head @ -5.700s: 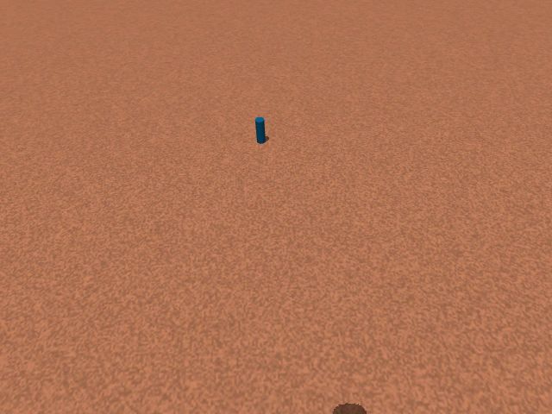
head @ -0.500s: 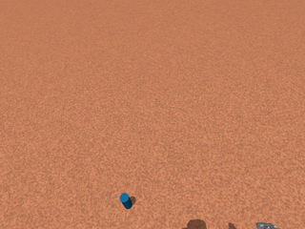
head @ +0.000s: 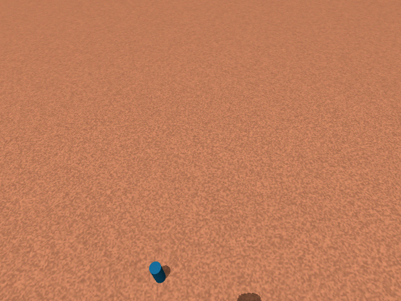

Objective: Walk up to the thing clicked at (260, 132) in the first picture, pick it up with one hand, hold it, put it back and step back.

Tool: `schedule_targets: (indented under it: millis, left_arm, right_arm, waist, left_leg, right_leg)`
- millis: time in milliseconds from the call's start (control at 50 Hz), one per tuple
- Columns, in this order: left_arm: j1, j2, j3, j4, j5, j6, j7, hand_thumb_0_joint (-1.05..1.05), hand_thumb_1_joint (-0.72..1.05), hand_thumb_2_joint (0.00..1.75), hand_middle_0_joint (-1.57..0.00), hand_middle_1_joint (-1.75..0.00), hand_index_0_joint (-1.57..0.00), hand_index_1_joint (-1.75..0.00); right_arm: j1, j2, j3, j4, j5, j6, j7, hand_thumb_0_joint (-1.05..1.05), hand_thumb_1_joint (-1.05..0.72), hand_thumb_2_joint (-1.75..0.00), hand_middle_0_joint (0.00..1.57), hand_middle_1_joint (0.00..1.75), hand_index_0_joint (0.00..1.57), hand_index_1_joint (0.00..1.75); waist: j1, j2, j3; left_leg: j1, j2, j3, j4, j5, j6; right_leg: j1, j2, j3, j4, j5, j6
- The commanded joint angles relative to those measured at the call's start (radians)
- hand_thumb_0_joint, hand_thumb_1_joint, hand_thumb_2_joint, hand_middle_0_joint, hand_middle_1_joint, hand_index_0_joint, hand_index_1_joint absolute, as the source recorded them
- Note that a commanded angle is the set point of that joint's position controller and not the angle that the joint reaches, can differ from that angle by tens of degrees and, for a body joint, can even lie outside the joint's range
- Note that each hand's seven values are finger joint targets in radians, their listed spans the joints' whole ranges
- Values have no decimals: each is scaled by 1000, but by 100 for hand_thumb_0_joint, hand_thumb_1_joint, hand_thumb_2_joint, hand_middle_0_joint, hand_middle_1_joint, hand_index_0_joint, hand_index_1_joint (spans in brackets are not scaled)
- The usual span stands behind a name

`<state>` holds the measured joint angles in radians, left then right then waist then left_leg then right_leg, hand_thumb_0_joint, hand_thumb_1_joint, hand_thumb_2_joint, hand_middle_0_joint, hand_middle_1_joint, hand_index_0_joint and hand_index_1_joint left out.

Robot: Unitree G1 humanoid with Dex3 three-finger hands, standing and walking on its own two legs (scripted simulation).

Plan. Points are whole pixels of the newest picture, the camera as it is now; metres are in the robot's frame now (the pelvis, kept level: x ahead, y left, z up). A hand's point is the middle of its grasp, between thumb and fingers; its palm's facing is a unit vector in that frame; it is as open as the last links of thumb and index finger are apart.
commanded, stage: walk up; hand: left
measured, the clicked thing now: (157, 272) +0.37 +0.23 -0.71
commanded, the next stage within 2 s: stand in 0.50 s
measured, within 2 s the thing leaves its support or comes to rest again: neither
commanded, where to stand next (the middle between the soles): +0.03 +0.02 m, yaw +1 degrees
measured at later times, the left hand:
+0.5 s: hand out of the picture +0.07 +0.25 -0.16, palm faces +0.01 -0.94 -0.34, open 7.4 cm
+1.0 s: hand out of the picture +0.09 +0.25 -0.15, palm faces -0.02 -0.94 -0.35, open 7.4 cm
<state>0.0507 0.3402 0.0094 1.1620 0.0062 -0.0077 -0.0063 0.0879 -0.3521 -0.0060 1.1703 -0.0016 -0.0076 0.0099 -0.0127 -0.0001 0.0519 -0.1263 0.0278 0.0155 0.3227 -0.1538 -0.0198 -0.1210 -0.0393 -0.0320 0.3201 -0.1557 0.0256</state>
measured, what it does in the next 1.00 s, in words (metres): stands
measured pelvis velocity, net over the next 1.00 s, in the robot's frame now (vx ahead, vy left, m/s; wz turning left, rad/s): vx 0.01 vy -0.01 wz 0.01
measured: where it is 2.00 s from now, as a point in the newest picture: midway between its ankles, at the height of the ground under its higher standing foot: outside the picture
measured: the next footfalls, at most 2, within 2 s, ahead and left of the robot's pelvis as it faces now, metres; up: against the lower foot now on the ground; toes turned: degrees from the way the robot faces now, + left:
none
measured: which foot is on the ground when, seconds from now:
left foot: down 0.00-1.00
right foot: down 0.00-1.00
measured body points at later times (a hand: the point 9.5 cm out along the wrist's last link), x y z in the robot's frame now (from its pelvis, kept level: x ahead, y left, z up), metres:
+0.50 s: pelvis +0.00 +0.00 +0.00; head +0.01 +0.00 +0.45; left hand +0.07 +0.30 -0.13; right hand +0.08 -0.30 -0.14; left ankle +0.02 +0.13 -0.75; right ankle +0.01 -0.13 -0.75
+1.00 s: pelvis +0.01 -0.01 +0.00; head +0.02 -0.01 +0.45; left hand +0.09 +0.30 -0.13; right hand +0.09 -0.31 -0.13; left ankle +0.02 +0.13 -0.75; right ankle +0.01 -0.13 -0.75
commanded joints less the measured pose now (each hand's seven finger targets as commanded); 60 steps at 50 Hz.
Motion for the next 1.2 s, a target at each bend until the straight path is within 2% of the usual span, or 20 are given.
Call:
schedule_targets:
  millis: [0,260,340,460,480,540,620,660,700,780,880,980,1100,1140,1180]
  left_arm:
    - [-49,213,40,-54,1,-21,8,0,90,90,-20,-30,-20,-30]
    - [-31,210,44,-51,3,-19,8,0,90,90,-20,-30,-20,-30]
    - [-21,214,45,-54,5,-19,7,0,90,90,-20,-30,-20,-30]
    - [-17,215,45,-56,4,-21,8,0,90,90,-20,-30,-20,-30]
    - [-13,224,40,-64,3,-20,11,0,90,90,-20,-30,-20,-30]
    - [1,214,36,-66,4,-21,10,0,90,90,-20,-30,-20,-30]
    - [3,219,33,-70,2,-23,10,0,90,90,-20,-30,-20,-30]
    - [6,219,32,-75,6,-24,11,0,90,90,-20,-30,-20,-30]
    - [6,221,33,-75,3,-23,11,0,90,90,-20,-30,-20,-30]
    - [7,221,29,-81,2,-25,11,0,90,90,-20,-30,-20,-30]
    - [10,223,30,-82,2,-24,12,0,90,90,-20,-30,-20,-30]
    - [9,224,30,-88,2,-25,12,0,90,90,-20,-30,-20,-30]
    - [10,225,31,-86,2,-22,12,0,90,90,-20,-30,-20,-30]
    - [9,229,31,-88,1,-23,11,0,90,90,-20,-30,-20,-30]
    - [6,226,30,-91,4,-22,13,0,90,90,-20,-30,-20,-30]
  right_arm:
    - [-58,-209,-34,-62,-2,-23,-13,0,-90,-90,20,30,20,30]
    - [-38,-207,-35,-61,-3,-19,-11,0,-90,-90,20,30,20,30]
    - [-41,-207,-34,-64,-5,-19,-12,0,-90,-90,20,30,20,30]
    - [-46,-204,-33,-70,-4,-18,-11,0,-90,-90,20,30,20,30]
    - [-44,-201,-32,-77,-12,-19,-13,0,-90,-90,20,30,20,30]
    - [-52,-212,-34,-77,-11,-21,-15,0,-90,-90,20,30,20,30]
    - [-46,-208,-33,-78,-9,-20,-13,0,-90,-90,20,30,20,30]
    - [-49,-211,-35,-82,-9,-20,-14,0,-90,-90,20,30,20,30]
    - [-44,-211,-32,-80,-9,-20,-14,0,-90,-90,20,30,20,30]
    - [-47,-209,-33,-82,-8,-21,-13,0,-90,-90,20,30,20,30]
    - [-42,-210,-31,-84,-7,-19,-12,0,-90,-90,20,30,20,30]
    - [-43,-211,-31,-88,-9,-21,-13,0,-90,-90,20,30,20,30]
    - [-30,-213,-30,-89,-9,-19,-15,0,-90,-90,20,30,20,30]
    - [-33,-212,-29,-87,-8,-21,-15,0,-90,-90,20,30,20,30]
    - [-33,-215,-31,-88,-9,-20,-16,0,-90,-90,20,30,20,30]
  waist:
    - [11,11,-88]
    - [7,-6,-66]
    - [11,-7,-76]
    - [12,-2,-64]
    - [4,-2,-74]
    - [14,13,-88]
    - [11,-2,-79]
    - [9,5,-97]
    - [10,16,-82]
    - [11,-1,-90]
    - [11,3,-71]
    - [12,3,-93]
    - [8,4,-74]
    - [11,4,-87]
    - [9,6,-86]
  left_leg:
    - [-15,101,-95,-64,44,33]
    - [-11,93,-96,-57,16,35]
    - [-4,93,-91,-54,4,37]
    - [-1,91,-90,-47,35,35]
    - [9,108,-98,-58,68,29]
    - [16,109,-97,-51,97,31]
    - [21,107,-95,-53,83,28]
    - [27,109,-92,-47,110,30]
    - [11,105,-89,-53,91,28]
    - [31,113,-94,-51,132,27]
    - [16,106,-91,-55,87,29]
    - [37,112,-88,-50,146,27]
    - [16,106,-86,-60,102,23]
    - [42,114,-87,-53,136,23]
    - [30,111,-85,-51,118,23]
  right_leg:
    - [36,-95,86,-49,49,-35]
    - [3,-90,87,-68,0,-34]
    - [-1,-93,92,-67,10,-33]
    - [-8,-93,91,-67,36,-30]
    - [-6,-99,88,-50,37,-34]
    - [11,-102,86,-51,71,-32]
    - [1,-101,88,-56,47,-31]
    - [15,-104,84,-52,86,-32]
    - [18,-105,88,-56,78,-33]
    - [17,-102,79,-50,94,-34]
    - [17,-103,85,-59,74,-34]
    - [29,-105,80,-46,126,-35]
    - [28,-103,83,-57,88,-33]
    - [23,-105,85,-50,111,-38]
    - [28,-105,84,-54,103,-36]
